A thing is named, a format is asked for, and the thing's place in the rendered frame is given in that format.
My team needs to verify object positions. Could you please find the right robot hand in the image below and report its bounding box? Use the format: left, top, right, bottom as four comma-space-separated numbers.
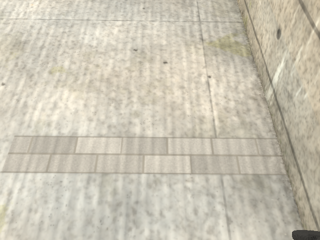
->
292, 230, 320, 240

